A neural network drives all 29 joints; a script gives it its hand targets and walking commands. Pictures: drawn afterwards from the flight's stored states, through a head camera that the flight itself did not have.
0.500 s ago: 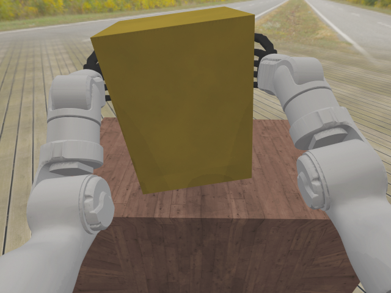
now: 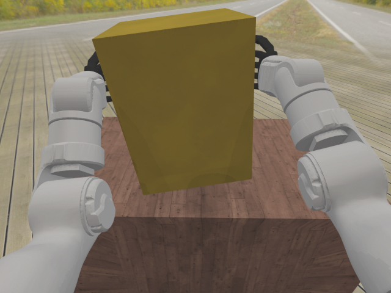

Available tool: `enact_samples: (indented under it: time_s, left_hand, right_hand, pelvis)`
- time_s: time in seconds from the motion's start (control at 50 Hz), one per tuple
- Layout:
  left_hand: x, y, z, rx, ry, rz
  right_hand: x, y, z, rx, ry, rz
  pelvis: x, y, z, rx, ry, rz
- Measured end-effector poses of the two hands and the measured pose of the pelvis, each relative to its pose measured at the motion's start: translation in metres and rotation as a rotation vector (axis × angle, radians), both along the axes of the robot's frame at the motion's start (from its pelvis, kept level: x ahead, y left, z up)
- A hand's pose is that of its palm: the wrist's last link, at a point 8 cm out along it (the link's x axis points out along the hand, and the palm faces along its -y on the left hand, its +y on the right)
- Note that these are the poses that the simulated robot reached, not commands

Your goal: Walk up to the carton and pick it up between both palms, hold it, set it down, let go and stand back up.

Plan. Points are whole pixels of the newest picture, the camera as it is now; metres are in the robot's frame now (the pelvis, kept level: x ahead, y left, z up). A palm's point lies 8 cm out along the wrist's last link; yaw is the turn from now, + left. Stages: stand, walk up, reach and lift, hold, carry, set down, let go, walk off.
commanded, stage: hold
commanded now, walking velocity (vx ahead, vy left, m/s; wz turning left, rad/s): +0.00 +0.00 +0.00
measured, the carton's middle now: (185, 99) +0.40 -0.01 +0.29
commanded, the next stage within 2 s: none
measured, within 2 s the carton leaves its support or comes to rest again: neither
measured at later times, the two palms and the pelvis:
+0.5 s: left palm (95, 86) +0.38 +0.16 +0.33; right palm (266, 71) +0.37 -0.16 +0.36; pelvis +0.00 +0.00 +0.00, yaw +0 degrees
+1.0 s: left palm (93, 85) +0.37 +0.16 +0.34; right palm (267, 68) +0.36 -0.15 +0.36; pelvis +0.00 +0.00 +0.00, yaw +1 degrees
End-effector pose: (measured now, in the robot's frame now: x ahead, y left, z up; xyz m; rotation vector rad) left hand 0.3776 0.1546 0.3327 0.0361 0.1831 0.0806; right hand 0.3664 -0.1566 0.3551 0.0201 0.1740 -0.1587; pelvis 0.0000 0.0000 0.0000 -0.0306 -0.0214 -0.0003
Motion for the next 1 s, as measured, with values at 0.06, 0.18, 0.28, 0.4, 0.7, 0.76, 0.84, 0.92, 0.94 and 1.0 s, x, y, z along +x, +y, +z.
enact_samples:
  time_s: [0.06,0.18,0.28,0.4,0.7,0.76,0.84,0.92,0.94,1.0]
  left_hand:
    - [-0.0001,0.0002,0.0005,-0.004,-0.001,0.000]
    - [0.0002,0.0008,0.0013,-0.006,0.000,-0.003]
    - [0.0010,0.0010,0.0011,-0.005,0.003,-0.005]
    - [0.0014,0.0011,0.0003,-0.001,0.002,-0.005]
    - [0.0013,0.0016,-0.0005,-0.003,-0.001,0.003]
    - [0.0007,0.0023,-0.0005,-0.005,0.000,0.004]
    - [-0.0017,0.0032,0.0023,0.001,-0.023,0.006]
    - [-0.0046,0.0032,0.0035,-0.007,-0.029,0.005]
    - [-0.0050,0.0030,0.0032,-0.007,-0.027,0.004]
    - [-0.0057,0.0022,0.0028,-0.008,-0.022,0.002]
  right_hand:
    - [-0.0003,0.0003,0.0003,0.002,0.000,-0.001]
    - [-0.0010,0.0008,0.0015,0.002,0.001,-0.004]
    - [-0.0007,0.0011,0.0020,0.003,0.006,-0.007]
    - [-0.0001,0.0013,0.0019,0.002,0.005,-0.006]
    - [0.0013,0.0017,-0.0014,-0.003,0.006,0.000]
    - [0.0009,0.0024,-0.0018,-0.001,0.008,0.000]
    - [-0.0008,0.0032,0.0018,-0.009,-0.014,0.005]
    - [-0.0039,0.0035,0.0052,-0.007,-0.020,0.003]
    - [-0.0045,0.0033,0.0055,-0.005,-0.017,0.002]
    - [-0.0056,0.0025,0.0066,-0.003,-0.012,-0.001]
  pelvis:
    - [-0.0003,-0.0001,0.0000,0.000,0.000,0.000]
    - [-0.0007,0.0003,0.0000,0.000,0.002,0.001]
    - [-0.0005,0.0009,0.0000,0.000,0.002,0.000]
    - [0.0001,0.0012,0.0000,-0.001,0.003,0.001]
    - [0.0015,0.0002,0.0001,-0.001,0.002,0.003]
    - [0.0011,0.0002,0.0001,-0.001,0.000,0.004]
    - [0.0011,0.0003,0.0000,-0.002,0.001,0.008]
    - [0.0008,-0.0002,0.0001,-0.001,-0.008,0.011]
    - [0.0006,-0.0004,0.0001,0.000,-0.009,0.011]
    - [-0.0001,-0.0012,0.0000,0.001,-0.007,0.011]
